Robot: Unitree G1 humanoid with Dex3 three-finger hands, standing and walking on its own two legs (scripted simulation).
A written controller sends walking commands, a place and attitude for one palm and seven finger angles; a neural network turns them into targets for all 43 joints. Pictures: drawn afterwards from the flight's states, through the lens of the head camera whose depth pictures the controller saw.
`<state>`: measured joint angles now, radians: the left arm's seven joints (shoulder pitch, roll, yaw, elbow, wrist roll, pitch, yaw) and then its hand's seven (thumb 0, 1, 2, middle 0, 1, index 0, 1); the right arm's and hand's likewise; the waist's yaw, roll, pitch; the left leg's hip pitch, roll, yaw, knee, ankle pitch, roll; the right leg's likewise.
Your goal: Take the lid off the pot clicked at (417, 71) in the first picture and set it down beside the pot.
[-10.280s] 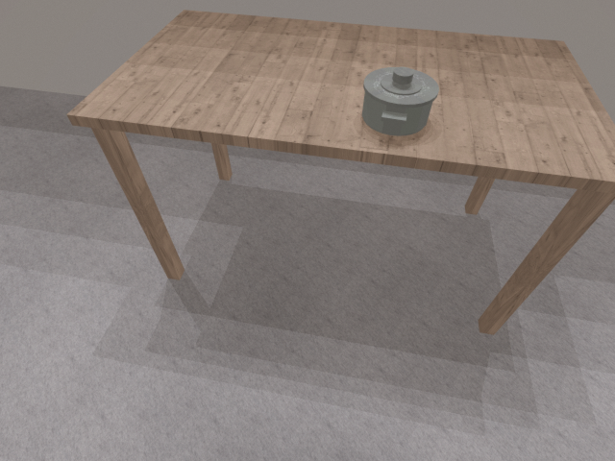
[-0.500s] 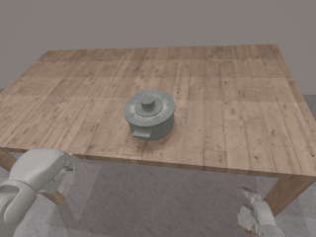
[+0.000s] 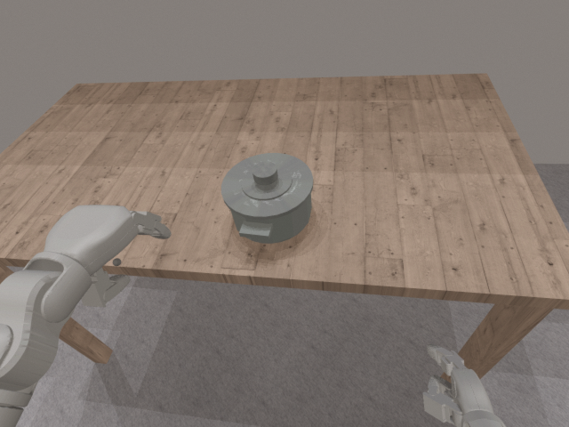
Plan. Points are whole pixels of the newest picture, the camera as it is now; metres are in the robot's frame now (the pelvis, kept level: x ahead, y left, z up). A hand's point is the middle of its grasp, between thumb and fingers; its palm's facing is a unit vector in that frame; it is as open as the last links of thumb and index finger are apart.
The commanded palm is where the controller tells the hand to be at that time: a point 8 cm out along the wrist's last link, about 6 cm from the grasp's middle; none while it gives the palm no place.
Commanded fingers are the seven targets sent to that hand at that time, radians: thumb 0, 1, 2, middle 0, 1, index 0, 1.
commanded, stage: reach forward and open the fingers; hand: left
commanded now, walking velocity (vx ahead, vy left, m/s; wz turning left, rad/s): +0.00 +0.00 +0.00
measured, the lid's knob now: (265, 173) +0.50 +0.09 +0.08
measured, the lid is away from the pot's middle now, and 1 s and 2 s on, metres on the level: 0.00 0.00 0.00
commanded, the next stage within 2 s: move the open hand above the knob in 0.18 s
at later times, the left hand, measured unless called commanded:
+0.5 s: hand (146, 226) +0.32 +0.22 +0.14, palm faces -0.19 -0.01 -0.98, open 10.2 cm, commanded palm +0.31 +0.22 +0.21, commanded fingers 0.00 -0.32 1.45 -0.83 -0.08 -0.83 -0.08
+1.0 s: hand (192, 197) +0.38 +0.17 +0.14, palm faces -0.20 -0.02 -0.98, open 10.2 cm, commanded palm +0.36 +0.17 +0.21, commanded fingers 0.00 -0.32 1.45 -0.83 -0.08 -0.83 -0.08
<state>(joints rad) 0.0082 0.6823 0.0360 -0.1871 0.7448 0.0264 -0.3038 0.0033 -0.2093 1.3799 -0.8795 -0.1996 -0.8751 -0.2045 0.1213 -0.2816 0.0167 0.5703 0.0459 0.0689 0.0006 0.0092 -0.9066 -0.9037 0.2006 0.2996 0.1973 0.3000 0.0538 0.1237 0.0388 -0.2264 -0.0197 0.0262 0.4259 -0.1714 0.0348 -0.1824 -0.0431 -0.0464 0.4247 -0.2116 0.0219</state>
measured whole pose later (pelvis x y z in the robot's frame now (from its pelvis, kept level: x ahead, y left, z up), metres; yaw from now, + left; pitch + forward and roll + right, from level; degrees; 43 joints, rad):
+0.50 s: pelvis +0.00 +0.00 +0.00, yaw +1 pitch -1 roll +0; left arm -0.26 0.64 -0.09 -0.08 0.78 0.13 -0.40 0.00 -0.32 1.45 -0.85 -0.08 -0.84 -0.08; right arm 0.10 -0.29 0.02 0.57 0.06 0.09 0.02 0.01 -0.91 -0.90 0.20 0.30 0.20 0.30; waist 0.05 0.13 0.03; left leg -0.24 -0.03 0.02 0.44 -0.18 0.03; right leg -0.20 -0.05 -0.06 0.46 -0.24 0.02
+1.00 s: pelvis +0.02 -0.01 +0.00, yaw +0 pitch +0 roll +1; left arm -0.46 0.57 -0.19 0.08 0.81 0.20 -0.40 0.00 -0.32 1.45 -0.85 -0.08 -0.84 -0.08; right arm 0.11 -0.29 0.02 0.58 0.07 0.11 0.03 0.01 -0.91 -0.90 0.20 0.30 0.20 0.30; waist 0.02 0.12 0.02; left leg -0.25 -0.02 0.02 0.45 -0.20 0.02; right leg -0.23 -0.05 -0.05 0.50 -0.27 0.01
